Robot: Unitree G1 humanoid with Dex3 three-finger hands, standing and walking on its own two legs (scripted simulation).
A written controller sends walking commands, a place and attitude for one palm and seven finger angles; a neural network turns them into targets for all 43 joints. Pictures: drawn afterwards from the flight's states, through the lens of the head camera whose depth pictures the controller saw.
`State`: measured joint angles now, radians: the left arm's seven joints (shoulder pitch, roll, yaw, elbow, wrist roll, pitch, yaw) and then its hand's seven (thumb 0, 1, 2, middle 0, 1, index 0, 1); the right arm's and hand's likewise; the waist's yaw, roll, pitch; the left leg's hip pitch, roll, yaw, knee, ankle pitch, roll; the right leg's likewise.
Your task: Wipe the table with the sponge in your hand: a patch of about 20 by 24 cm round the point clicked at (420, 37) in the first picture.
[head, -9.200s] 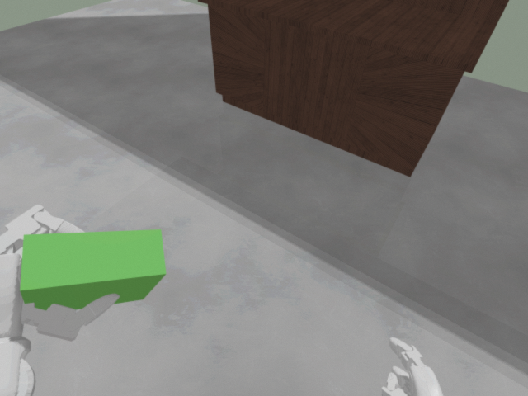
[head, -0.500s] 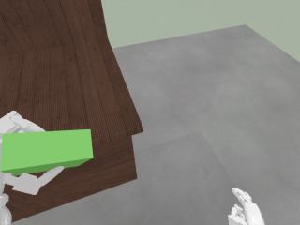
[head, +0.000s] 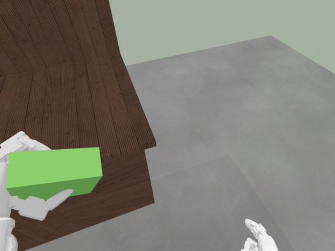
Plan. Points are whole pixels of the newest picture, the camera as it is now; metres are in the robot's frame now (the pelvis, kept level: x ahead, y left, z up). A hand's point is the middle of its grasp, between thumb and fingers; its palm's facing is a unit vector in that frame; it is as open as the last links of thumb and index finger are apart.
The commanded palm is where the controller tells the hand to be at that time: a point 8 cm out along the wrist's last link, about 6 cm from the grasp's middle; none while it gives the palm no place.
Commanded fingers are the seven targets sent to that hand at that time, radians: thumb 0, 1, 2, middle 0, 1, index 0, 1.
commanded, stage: come to a stop and stand still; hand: left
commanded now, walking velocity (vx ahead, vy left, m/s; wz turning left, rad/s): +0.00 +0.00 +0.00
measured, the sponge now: (70, 174) +0.22 +0.19 +0.15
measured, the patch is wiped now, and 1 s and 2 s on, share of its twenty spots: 0.00 0.00 0.00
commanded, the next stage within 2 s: look again from close up in 0.46 s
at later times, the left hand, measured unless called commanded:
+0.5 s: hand (36, 195) +0.18 +0.23 +0.16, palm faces +0.38 -0.83 -0.40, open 9.6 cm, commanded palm +0.13 +0.27 +0.18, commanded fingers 0.00 0.10 1.30 -1.20 -1.60 -1.20 -1.60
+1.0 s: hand (14, 165) +0.23 +0.30 +0.16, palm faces +0.35 -0.85 -0.40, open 9.6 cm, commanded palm +0.16 +0.32 +0.18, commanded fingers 0.00 0.10 1.30 -1.20 -1.60 -1.20 -1.60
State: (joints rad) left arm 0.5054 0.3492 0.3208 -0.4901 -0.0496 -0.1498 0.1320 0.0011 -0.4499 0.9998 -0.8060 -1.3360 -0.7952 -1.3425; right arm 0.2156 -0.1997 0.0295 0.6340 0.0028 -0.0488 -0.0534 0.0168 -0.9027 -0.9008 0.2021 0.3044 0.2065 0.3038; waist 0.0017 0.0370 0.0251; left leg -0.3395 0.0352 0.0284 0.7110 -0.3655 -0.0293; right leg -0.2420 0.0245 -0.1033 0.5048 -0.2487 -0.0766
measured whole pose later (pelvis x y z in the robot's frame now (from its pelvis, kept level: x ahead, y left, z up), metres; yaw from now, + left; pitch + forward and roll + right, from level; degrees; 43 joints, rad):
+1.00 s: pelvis +0.00 +0.05 +0.00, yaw -2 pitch +0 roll -1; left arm 0.37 0.40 0.37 -0.42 -0.01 -0.24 0.08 0.00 -0.45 1.00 -0.81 -1.34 -0.79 -1.34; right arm 0.24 -0.20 0.04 0.57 -0.02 -0.15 -0.01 0.02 -0.90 -0.90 0.20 0.30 0.20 0.30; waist 0.03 -0.06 0.05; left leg -0.21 -0.06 0.05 0.46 -0.25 0.08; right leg -0.25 -0.01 -0.05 0.46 -0.20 -0.01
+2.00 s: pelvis +0.11 +0.10 -0.01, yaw +0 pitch -1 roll +1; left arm 0.44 0.34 0.36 -0.53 -0.01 -0.22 0.13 0.00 -0.45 1.01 -0.80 -1.34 -0.79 -1.35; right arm 0.22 -0.25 -0.02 0.61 -0.01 -0.09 -0.03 0.02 -0.90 -0.90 0.20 0.30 0.20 0.30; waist 0.02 -0.06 0.04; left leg -0.42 0.06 0.02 0.75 -0.31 0.02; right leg -0.29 -0.06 -0.10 0.61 -0.30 -0.01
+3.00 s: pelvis +0.13 +0.16 +0.00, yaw -1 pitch -1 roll -2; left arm 0.43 0.43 0.38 -0.46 -0.02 -0.22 0.07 0.00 -0.45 1.01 -0.80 -1.34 -0.79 -1.35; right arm 0.26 -0.19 0.00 0.57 0.01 -0.13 -0.05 0.02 -0.91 -0.90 0.20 0.30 0.20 0.30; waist 0.01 -0.04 0.10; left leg -0.29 0.04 0.05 0.51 -0.20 0.02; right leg -0.19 -0.03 -0.01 0.44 -0.23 0.04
